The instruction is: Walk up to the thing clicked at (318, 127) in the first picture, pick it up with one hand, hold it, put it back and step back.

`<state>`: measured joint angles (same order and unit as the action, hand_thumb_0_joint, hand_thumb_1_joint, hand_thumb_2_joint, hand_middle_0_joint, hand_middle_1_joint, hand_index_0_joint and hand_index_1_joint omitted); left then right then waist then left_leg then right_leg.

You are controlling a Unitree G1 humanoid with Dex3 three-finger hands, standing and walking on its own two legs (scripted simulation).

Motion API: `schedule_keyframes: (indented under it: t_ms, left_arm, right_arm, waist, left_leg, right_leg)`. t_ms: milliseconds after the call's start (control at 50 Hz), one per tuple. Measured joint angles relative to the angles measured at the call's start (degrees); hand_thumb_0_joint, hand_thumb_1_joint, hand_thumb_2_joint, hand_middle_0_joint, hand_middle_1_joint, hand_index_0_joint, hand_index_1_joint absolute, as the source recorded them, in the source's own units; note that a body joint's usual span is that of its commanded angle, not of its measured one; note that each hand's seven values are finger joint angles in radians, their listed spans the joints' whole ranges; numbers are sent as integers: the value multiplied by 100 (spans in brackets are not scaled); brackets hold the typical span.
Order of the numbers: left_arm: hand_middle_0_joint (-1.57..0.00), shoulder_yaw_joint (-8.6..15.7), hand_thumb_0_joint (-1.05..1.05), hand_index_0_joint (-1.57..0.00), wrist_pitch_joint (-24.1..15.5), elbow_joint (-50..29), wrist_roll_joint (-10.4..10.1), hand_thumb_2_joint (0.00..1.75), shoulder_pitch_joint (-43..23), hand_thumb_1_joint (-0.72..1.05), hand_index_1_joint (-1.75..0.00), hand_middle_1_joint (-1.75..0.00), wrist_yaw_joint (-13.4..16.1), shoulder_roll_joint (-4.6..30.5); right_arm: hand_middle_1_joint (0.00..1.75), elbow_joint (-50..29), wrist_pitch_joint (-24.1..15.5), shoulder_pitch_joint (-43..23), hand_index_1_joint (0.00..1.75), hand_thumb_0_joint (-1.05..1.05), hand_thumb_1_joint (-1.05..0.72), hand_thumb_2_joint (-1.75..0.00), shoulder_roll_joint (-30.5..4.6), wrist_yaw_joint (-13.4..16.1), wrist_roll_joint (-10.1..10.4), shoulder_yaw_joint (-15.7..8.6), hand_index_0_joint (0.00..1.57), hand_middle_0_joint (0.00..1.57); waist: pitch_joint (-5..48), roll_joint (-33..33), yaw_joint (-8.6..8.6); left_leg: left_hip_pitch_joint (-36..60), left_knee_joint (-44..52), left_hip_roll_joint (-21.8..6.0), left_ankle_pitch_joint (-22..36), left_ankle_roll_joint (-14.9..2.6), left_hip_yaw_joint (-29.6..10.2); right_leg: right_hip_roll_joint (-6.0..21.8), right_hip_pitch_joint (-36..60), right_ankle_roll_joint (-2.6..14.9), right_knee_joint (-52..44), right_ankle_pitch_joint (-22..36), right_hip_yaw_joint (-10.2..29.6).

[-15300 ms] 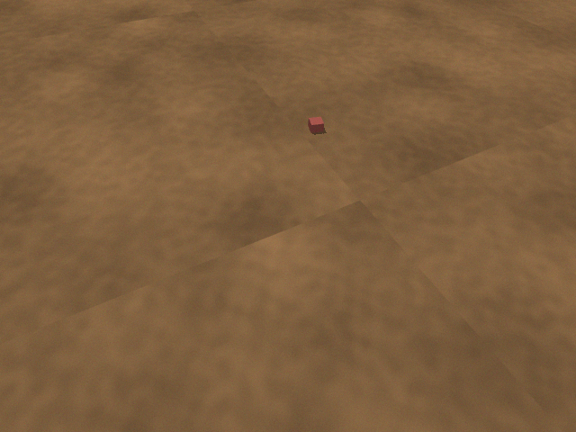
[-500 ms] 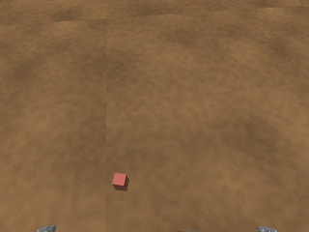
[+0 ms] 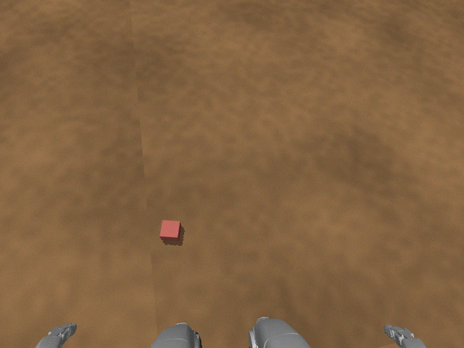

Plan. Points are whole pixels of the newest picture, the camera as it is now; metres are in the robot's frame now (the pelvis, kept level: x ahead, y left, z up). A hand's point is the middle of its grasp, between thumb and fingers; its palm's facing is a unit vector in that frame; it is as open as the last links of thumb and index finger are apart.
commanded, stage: walk up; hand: left
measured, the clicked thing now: (170, 230) +0.53 +0.22 -0.73
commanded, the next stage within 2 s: none
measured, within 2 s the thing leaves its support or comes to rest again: neither
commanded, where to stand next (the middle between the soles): +0.14 +0.00 m, yaw -2 degrees
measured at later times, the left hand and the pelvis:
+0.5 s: hand out of the picture +0.01 +0.25 -0.15, palm faces +0.04 -0.93 -0.37, open 7.4 cm; pelvis -0.12 -0.02 +0.00, yaw +2 degrees
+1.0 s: hand out of the picture -0.16 +0.20 -0.12, palm faces +0.02 -0.90 -0.43, open 7.4 cm; pelvis -0.22 -0.07 +0.00, yaw +0 degrees
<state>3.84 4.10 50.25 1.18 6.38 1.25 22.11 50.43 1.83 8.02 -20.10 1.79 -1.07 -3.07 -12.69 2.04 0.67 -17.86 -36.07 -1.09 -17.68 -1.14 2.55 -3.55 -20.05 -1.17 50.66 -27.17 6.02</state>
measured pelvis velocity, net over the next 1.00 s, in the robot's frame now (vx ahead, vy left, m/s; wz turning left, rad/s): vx -0.22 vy -0.07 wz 0.00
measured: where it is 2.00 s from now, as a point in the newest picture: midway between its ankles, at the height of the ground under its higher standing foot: outside the picture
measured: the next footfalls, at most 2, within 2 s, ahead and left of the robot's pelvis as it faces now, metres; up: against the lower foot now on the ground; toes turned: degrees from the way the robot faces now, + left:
right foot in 0.06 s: +0.01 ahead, -0.12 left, +0.00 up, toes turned +3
left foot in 0.42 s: -0.08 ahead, +0.10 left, +0.00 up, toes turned +0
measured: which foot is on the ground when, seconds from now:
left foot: down 0.00-0.10, up 0.12-0.40, down 0.42-0.80, up 0.82-1.00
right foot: up 0.00-0.04, down 0.06-0.44, up 0.46-0.76, down 0.78-1.00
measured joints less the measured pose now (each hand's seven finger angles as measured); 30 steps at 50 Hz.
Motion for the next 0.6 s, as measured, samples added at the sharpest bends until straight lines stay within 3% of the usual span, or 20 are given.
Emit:
schedule_keyframes:
  t_ms: [40, 100, 160, 240, 300, 360, 400, 440, 480, 520, 560, 600]
  left_arm:
    - [-20, 25, 1, -20, -51, -12, 17, 90, 85, 91, -30, -30, -18, -8]
    - [-20, 38, 1, -20, -118, 56, 72, 90, 97, 91, -30, -30, -27, -193]
    - [-20, 10, 1, -20, -145, -85, 64, 90, 208, 91, -30, -30, -81, -175]
    - [-20, 20, 1, -20, -102, -272, 62, 90, 217, 90, -30, -31, -58, -224]
    - [-20, 19, 1, -20, -64, -484, 104, 90, 124, 90, -30, -31, -38, -230]
    - [-20, 31, 1, -20, -55, -726, 127, 90, -3, 90, -30, -31, -26, -194]
    - [-20, 32, 1, -20, -36, -848, 98, 90, -83, 90, -30, -31, -33, -131]
    - [-20, 67, 1, -20, 19, -844, 53, 90, -182, 90, -30, -31, -46, 17]
    - [-20, 109, 1, -20, 92, -730, 22, 90, -131, 91, -30, -30, -32, 56]
    - [-20, 107, 1, -20, 167, -575, 33, 90, -51, 91, -30, -30, -26, 16]
    - [-20, 123, 1, -20, 178, -511, 1, 90, 90, 91, -30, -30, -56, 25]
    - [-20, 155, 1, -20, 146, -492, -8, 90, 249, 91, -30, -30, -87, 57]
  right_arm:
    - [30, -66, 33, -74, 30, 1, -90, -90, -52, -18, 19, 14, 21, 20]
    - [30, -37, 122, -243, 30, 1, -90, -90, -194, -26, 92, -3, 21, 20]
    - [30, -20, 193, -284, 30, 1, -91, -90, -113, 5, 143, 33, 21, 20]
    - [30, -115, 129, -214, 30, 1, -91, -90, -191, 9, 186, 90, 20, 20]
    - [30, -162, 62, -128, 30, 1, -91, -90, -293, 53, 178, 112, 20, 20]
    - [30, -172, 14, -45, 30, 1, -91, -90, -334, 76, 116, 94, 20, 20]
    - [30, -168, -19, 8, 30, 1, -91, -90, -316, 64, 63, 74, 20, 20]
    - [30, -91, -40, -21, 30, 1, -91, -90, -132, 48, -6, 54, 20, 20]
    - [30, -103, -24, 41, 30, 1, -91, -90, -2, -31, -72, 108, 20, 20]
    - [30, -130, -38, 145, 30, 1, -91, -90, 22, -75, -96, 135, 21, 20]
    - [30, -133, -27, 205, 30, 1, -90, -90, 54, -64, -123, 144, 21, 20]
    - [30, -170, -38, 201, 30, 1, -90, -90, 60, -47, -117, 132, 21, 21]
  waist:
    - [27, -45, -48]
    - [-46, -514, 27]
    - [114, -288, -147]
    - [295, -199, -198]
    - [342, -251, -185]
    - [278, -284, -137]
    - [204, -250, -101]
    - [24, 120, -160]
    - [47, 288, -201]
    - [136, 136, -64]
    - [250, 103, -82]
    - [324, 126, -154]
  left_leg:
    - [-134, -263, -52, -91, 52, 78]
    - [-277, -660, -303, -140, 84, -213]
    - [-612, -1896, 218, -1349, 99, -579]
    - [-776, -2972, 625, -1420, 154, -955]
    - [-525, -2561, 547, -1287, 237, -930]
    - [-94, -1416, 341, -1175, 280, -690]
    - [257, -434, 242, -741, 243, -504]
    - [437, -53, 406, -296, 109, -317]
    - [393, -62, 390, -246, 58, -237]
    - [296, -52, 192, -157, 46, -428]
    - [261, 166, 38, 38, 74, -460]
    - [194, 343, -68, 219, 122, -410]
  right_leg:
    - [147, 355, 55, -917, 362, -176]
    - [-91, 640, 248, -1396, 654, -463]
    - [94, 468, 351, -1308, 733, -276]
    - [269, 319, 341, -1604, 1063, -203]
    - [285, 120, 318, -1639, 1217, -283]
    - [284, -101, 291, -1473, 1267, -464]
    - [296, -272, 261, -1223, 1231, -589]
    - [458, -385, 214, -938, 1196, -467]
    - [239, -545, 235, -436, 467, -145]
    - [-154, -693, 213, 607, -205, -15]
    - [-381, -775, 203, 1481, -269, 168]
    - [-421, -729, 160, 1918, -161, 314]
